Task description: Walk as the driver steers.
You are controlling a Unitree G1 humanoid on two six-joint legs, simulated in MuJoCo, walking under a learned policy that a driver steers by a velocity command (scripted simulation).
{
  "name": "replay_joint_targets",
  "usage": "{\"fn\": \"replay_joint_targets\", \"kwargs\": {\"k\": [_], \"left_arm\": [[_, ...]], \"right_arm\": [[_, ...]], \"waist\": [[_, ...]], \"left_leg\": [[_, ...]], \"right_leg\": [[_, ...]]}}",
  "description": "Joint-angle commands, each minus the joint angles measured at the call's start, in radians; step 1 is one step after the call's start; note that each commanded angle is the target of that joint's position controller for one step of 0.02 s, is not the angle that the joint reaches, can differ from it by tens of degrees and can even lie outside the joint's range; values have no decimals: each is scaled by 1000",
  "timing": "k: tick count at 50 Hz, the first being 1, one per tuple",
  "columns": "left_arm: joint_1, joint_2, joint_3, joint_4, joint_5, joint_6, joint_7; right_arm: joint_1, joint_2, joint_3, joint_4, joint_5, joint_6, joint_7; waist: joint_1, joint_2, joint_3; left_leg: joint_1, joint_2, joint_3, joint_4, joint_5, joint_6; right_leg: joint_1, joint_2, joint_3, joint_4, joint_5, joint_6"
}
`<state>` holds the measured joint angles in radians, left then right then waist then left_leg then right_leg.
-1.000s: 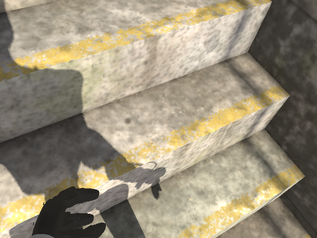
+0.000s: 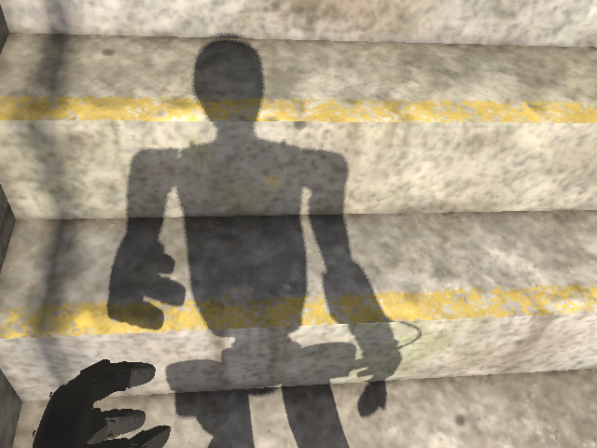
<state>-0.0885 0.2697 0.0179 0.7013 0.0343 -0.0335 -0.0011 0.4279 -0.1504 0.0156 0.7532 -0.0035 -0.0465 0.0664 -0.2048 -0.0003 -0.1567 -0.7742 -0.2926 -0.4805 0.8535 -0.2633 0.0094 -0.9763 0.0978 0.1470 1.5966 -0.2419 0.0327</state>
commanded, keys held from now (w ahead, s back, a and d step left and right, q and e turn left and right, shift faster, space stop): w+shift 0.14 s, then w+e+shift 0.86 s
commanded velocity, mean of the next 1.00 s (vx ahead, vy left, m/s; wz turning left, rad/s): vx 0.86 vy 0.00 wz -0.40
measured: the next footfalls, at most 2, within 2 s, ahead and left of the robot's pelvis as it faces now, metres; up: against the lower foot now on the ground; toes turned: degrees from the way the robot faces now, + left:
right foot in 0.20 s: +0.09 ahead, -0.18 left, +0.01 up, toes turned +1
left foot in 0.46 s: -0.14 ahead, -0.15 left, -0.22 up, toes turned +21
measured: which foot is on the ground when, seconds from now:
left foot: down 0.00-0.16, up 0.18-0.44, down 0.46-0.92, up 0.94-1.00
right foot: up 0.00-0.18, down 0.20-0.40, up 0.42-0.94, down 0.96-1.00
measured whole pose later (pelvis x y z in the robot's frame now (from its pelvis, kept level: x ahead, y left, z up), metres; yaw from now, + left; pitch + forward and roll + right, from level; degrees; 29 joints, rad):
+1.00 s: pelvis +0.00 -0.30 -0.12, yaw -11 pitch +4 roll +2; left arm 0.50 0.18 0.09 0.77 0.01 0.00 0.06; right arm -0.18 -0.24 0.00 0.57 -0.02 -0.08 0.06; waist 0.28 0.06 -0.13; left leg -0.48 0.05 0.09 1.47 -0.23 0.02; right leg -0.36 0.11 0.06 0.74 0.30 -0.25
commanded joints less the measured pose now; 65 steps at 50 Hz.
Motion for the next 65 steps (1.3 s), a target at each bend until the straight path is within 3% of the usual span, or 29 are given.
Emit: {"fn": "replay_joint_targets", "kwargs": {"k": [1, 5, 6, 9, 12, 14, 16, 20, 22, 24, 25, 27, 28, 29, 37, 40, 43, 45, 46, 47, 48, 50, 54, 57, 58, 61, 62, 63, 65], "left_arm": [[-140, 18, 1, -86, 7, -21, 5], [-133, -4, 10, -111, 18, -25, -20], [56, -105, -30, -107, 41, 6, 4], [398, -86, 10, 54, -129, 73, 60], [-80, 97, 46, -83, 123, -4, 69], [-289, -78, 0, -183, 84, -36, 48], [-111, -57, -5, -163, 54, -47, 60], [-86, -61, 14, -208, 57, 0, 87], [384, -101, 24, -96, -21, 71, 107], [477, -103, 67, -122, -40, 102, 71], [432, -72, 52, -229, -63, 74, 76], [391, 20, 50, -243, 20, 62, 93], [310, 61, 62, -266, 36, 81, 99], [240, 126, 97, -234, 26, 90, 80], [183, 0, 105, -247, -15, 119, 69], [252, 52, 116, -248, -34, 120, 68], [784, 145, 138, -87, -34, 118, 47], [926, 82, 124, -25, -33, 81, 31], [904, 27, 117, 19, -34, 49, 14], [646, -37, 87, 49, -20, 24, 5], [238, 197, 117, -53, 17, 3, 79], [473, -114, 42, 51, -23, -7, 78], [975, 13, 110, 261, 7, -49, 75], [909, 10, 119, 263, -16, -90, 96], [627, -8, 97, 167, -46, -86, 89], [444, 110, 150, 115, -91, -184, 36], [576, 67, 155, 164, -89, -196, 9], [713, 54, 156, 190, -73, -165, 18], [195, -24, 71, -55, 75, -145, -2]], "right_arm": [[8, -157, -46, -18, 20, -37, -6], [-51, -164, -30, -100, 51, -36, -3], [-200, -196, -102, -82, -40, -9, -137], [-281, -129, -114, -90, -55, 45, -183], [-129, 47, -53, -217, -35, 57, -108], [30, -167, -85, -117, -47, 65, -88], [-62, -183, -79, -138, -53, 58, -71], [303, -169, -49, -15, -44, 36, -63], [-189, 12, 11, -66, -42, 8, -60], [-502, -100, 0, -136, -96, -3, -114], [-404, -229, -41, -142, -182, -66, -114], [-330, -403, -125, -130, -118, -125, -119], [-383, -397, -142, -175, -103, -157, -130], [-358, -294, -108, -151, -83, -163, -142], [-280, -338, -114, -55, -69, -134, -131], [-484, -332, -112, -65, -65, -123, -113], [-797, -298, -96, -164, 5, -84, -87], [-831, -214, -75, -180, 47, -91, -32], [-917, -126, -48, -214, 70, -73, -24], [-743, -19, -14, -235, 21, -37, -23], [-559, -96, -13, -414, -35, -40, 17], [-741, 5, 38, -387, -47, -81, 23], [-1125, -16, 32, -555, -87, -131, -66], [-1175, 104, 80, -680, -71, -92, -98], [-1032, 84, 95, -649, -38, -84, -92], [-527, -67, -10, -398, 13, -22, -153], [-518, -86, -31, -335, 4, -19, -151], [-584, -91, -70, -304, 36, -28, -133], [-364, 32, -60, -190, 38, 43, -155]], "waist": [[28, 159, -67], [87, 157, -100], [238, 159, 61], [372, 126, 47], [-7, -80, -78], [-84, 50, 80], [28, -62, 103], [-68, -69, 170], [299, 297, 178], [510, 68, 98], [505, 4, 101], [398, -111, -73], [354, 35, -109], [307, -92, 11], [293, 28, 223], [442, 19, 213], [718, 39, -140], [733, 96, -154], [755, -107, -19], [544, -262, 248], [109, -495, 215], [277, -152, 153], [536, -148, 177], [398, 110, 94], [257, 211, 45], [76, 36, -199], [139, 210, -330], [162, 679, -561], [58, 356, -430]], "left_leg": [[267, 189, -296, -313, -351, 159], [91, 186, -176, -297, -268, 163], [-48, 124, -2, -595, -209, 94], [-143, 107, 139, -23, -735, 154], [-200, 158, 352, 1016, 29, 4], [111, 202, 509, 972, 123, -54], [172, 185, 617, 921, 196, -36], [747, 178, 832, -403, 83, 126], [431, 321, 713, -933, 700, 101], [569, 454, 579, -771, 979, 65], [914, 591, 489, -306, 1382, 39], [1331, 761, 343, -389, 744, 146], [1145, 910, 153, -557, 261, 235], [1079, 834, 214, -615, 97, 238], [1013, 753, 572, -640, 618, 204], [798, 658, 791, -720, 958, 151], [812, 560, 867, -310, 1632, 73], [870, 537, 785, 193, 1353, 91], [663, 378, 830, 524, 614, 43], [447, 237, 799, 880, -142, 67], [28, 156, 512, 955, -103, -5], [133, 179, 576, 791, -11, 17], [-578, 98, 612, 1259, -439, 15], [-618, 162, 443, 1162, -510, 59], [-29, 151, 481, 679, -545, 81], [1048, 139, 576, 388, -115, 48], [1183, 221, 344, 114, -194, 226], [968, 611, -217, -85, -132, 485], [720, 381, -90, 180, -324, 322]], "right_leg": [[-83, -26, -36, -17, -26, 6], [69, -6, -139, -183, -200, 17], [461, 2, -209, -562, -324, -29], [847, -92, -322, -1089, -293, -43], [468, -434, 201, -1078, -482, -107], [66, -282, -64, -909, -413, -93], [64, -202, -94, -833, -418, -138], [-107, 77, -315, -473, -268, 60], [335, 184, -261, 281, -353, -127], [190, 256, -48, 826, -444, -75], [-272, 134, -92, 893, -392, -68], [-559, -65, -23, 849, -234, -105], [-439, -117, 20, 840, -146, -67], [-470, -113, 27, 831, -92, -53], [-472, -124, -50, 823, -379, -135], [-145, -97, -147, 516, -377, -158], [581, -108, -199, -282, -46, -223], [721, -177, -163, -994, 353, -281], [823, -157, -189, -1477, 803, -287], [654, -95, -248, -1602, 725, -301], [681, -102, 350, -1205, 781, -383], [522, 29, 123, -1148, 815, -245], [1208, -130, 409, -1279, 1450, -243], [1120, -202, 507, -1381, 1221, -267], [685, -163, 336, -1521, 1394, -221], [273, -112, 239, -1270, 2278, -30], [177, 74, 180, -785, 1863, 155], [210, 186, 291, 234, 136, 107], [32, 29, 314, 602, 42, -78]]}}
Keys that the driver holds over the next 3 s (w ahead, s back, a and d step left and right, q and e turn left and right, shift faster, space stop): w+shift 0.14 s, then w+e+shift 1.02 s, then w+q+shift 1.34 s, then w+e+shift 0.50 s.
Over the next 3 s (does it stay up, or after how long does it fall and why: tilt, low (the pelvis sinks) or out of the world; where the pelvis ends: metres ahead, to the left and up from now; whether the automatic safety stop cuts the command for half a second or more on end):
stays up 0.14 -0.28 0.05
